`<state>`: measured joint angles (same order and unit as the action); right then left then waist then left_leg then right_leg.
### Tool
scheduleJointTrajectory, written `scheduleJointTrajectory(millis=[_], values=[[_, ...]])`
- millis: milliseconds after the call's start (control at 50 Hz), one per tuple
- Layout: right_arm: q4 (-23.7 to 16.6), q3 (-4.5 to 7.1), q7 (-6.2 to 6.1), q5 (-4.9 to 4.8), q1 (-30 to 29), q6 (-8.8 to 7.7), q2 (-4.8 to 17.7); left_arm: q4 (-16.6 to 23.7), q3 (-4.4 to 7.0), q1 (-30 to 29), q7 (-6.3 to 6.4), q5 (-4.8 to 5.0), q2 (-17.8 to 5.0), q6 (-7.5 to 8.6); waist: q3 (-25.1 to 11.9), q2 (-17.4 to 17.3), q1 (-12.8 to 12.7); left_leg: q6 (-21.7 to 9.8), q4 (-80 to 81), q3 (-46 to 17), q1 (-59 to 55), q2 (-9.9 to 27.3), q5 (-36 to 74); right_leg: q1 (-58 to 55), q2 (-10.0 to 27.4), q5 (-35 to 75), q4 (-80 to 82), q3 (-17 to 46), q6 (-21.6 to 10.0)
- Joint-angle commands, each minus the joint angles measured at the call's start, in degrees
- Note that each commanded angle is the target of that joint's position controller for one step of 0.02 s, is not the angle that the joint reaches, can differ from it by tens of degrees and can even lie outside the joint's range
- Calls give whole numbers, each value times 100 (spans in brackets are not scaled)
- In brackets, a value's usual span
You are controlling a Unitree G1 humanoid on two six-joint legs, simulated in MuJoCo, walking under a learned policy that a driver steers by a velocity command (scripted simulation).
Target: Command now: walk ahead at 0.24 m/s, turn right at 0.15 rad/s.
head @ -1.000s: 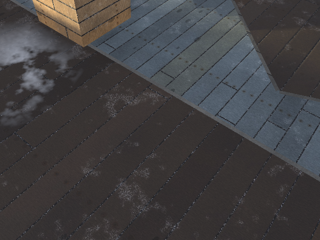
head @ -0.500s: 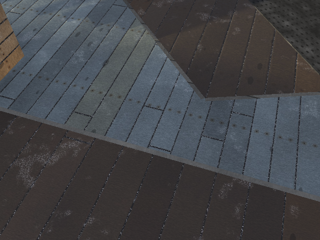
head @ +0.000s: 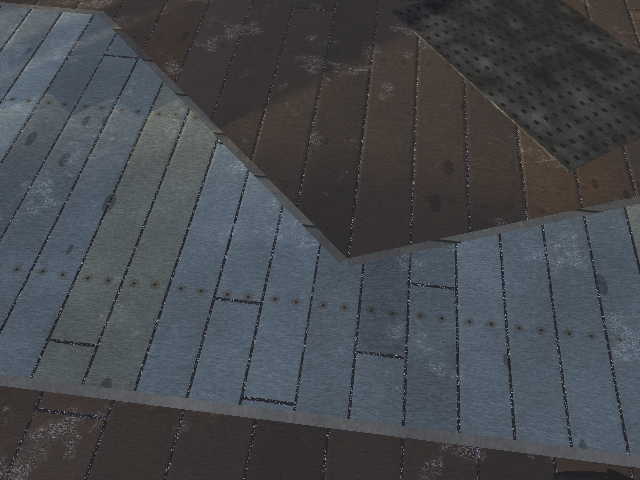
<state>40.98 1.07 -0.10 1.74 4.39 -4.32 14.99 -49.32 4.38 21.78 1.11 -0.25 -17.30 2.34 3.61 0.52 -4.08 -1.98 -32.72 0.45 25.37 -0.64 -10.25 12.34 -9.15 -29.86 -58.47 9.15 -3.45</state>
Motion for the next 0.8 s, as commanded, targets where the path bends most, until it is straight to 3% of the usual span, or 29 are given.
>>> scheduleJointTrajectory(millis=[20, 60, 100, 140, 180, 280, 320, 360, 380, 400, 420, 440, 460, 480, 540, 600, 680, 760, 800], values=[[-21, 121, -1, -144, 885, 39, 342, 174, 21, 388, -10, -143, -420, -50, -1072, -298, 411, -1299, 1133, -2261, -2292, 1913, 3615, 1632, 468, 333, -1345, -80, 185], [215, 74, 12, -148, 889, 26, 346, 287, -13, 6, -126, -203, -321, -165, -620, -657, 286, -982, 1416, -1468, -1576, 1314, 4156, 1222, 687, 593, -566, -358, 290], [353, 89, 33, -138, 933, -20, 472, 250, -89, 111, -148, -192, -123, -236, -789, -709, 106, -955, 1314, -1130, -1509, 1093, 5048, 888, 670, 818, -50, -615, 378], [400, 184, 46, -111, 975, 5, 739, 302, -144, -79, -98, -158, -85, -265, -912, -780, 122, -1036, 1274, -1125, -1576, 1035, 5144, 903, 648, 825, 496, -753, 479], [443, 252, 47, -109, 1115, 96, 866, 368, -177, -369, -45, -120, -113, -303, -987, -794, 210, -1072, 1287, -1276, -1515, 1054, 4545, 854, 679, 921, 848, -765, 508], [394, 397, 34, -71, 1174, 443, 952, 565, -210, -1058, 46, -65, -204, -413, -674, -848, 414, -1012, 1552, -1972, -835, 936, 1055, 634, 639, 845, 1446, -773, 436], [374, 450, 32, -55, 1149, 548, 971, 610, -233, -1092, 104, -34, -171, -383, -520, -861, 426, -969, 1500, -2323, -749, 927, 594, 480, 578, 771, 1924, -768, 375], [332, 471, 16, -99, 964, 616, 942, 543, -254, -736, 178, -16, -98, -283, -460, -785, 200, -711, 1208, -2498, -550, 763, 604, -160, 547, 1234, 3155, -757, 260], [294, 442, 1, -134, 973, 618, 803, 529, -211, -594, 226, -53, -276, -213, -485, -537, 172, -438, 910, -2430, -312, 541, 188, -567, 904, 1351, 3845, -408, 160], [203, 345, 7, -175, 1188, 594, 370, 609, -141, -579, 285, -162, -703, -175, -647, 529, 345, -116, -133, -1735, 72, 35, -1140, -946, 2251, 1202, 4497, 791, -149], [135, 382, -45, -181, 1222, 602, 439, 719, -21, -1074, 255, -149, -1137, -225, -337, 1437, 466, 57, -1332, -420, 645, -873, -2292, -314, 3196, 2169, 4783, 1864, -864], [236, 487, -65, -17, 1282, 629, 847, 740, -70, -1016, 223, -129, -802, -235, -351, 714, 490, 124, -2398, -514, 424, -393, -2323, -97, 3223, 2992, 4562, 1564, -1184], [354, 536, -40, -30, 1376, 666, 856, 799, -170, -1267, 206, -80, -435, -224, -319, 377, 667, 152, -2794, -517, 326, -335, -2050, -16, 2887, 3385, 4424, 1006, -1124], [439, 543, -25, -30, 1484, 725, 799, 857, -210, -1467, 195, -84, -287, -228, -257, 301, 764, 230, -3104, -449, 298, -281, -1784, -1, 2557, 3669, 4333, 452, -961], [385, 514, 94, -57, 1321, 833, 693, 858, -189, -1314, 209, -118, -332, -214, -374, 679, 621, 441, -3185, -251, 536, -238, -1428, -532, 2183, 4358, 4090, -308, -812], [180, 456, 180, -102, 893, 882, 599, 742, -108, -911, 190, -118, -482, -220, -483, 748, 355, 547, -2566, -152, 578, -144, -1481, -1035, 2369, 4404, 3970, -393, -901], [-26, 371, 243, -144, 598, 914, 509, 720, -8, -888, 87, -156, -699, -228, -551, 919, 237, 417, -1495, 129, -147, -50, -1653, -840, 2507, 4231, 3816, -662, -859], [-147, 365, 256, -196, 616, 870, 564, 687, 91, -931, -4, -147, -899, -276, -641, 1037, 273, 195, -505, 415, -787, -114, -1510, -679, 2625, 4171, 3466, -820, -718], [-77, 363, 207, -133, 902, 779, 568, 653, 121, -984, -18, -78, -911, -317, -665, 699, 545, 27, 885, 381, -1639, -188, -400, -158, 2482, 3406, 2837, -1185, -256]])
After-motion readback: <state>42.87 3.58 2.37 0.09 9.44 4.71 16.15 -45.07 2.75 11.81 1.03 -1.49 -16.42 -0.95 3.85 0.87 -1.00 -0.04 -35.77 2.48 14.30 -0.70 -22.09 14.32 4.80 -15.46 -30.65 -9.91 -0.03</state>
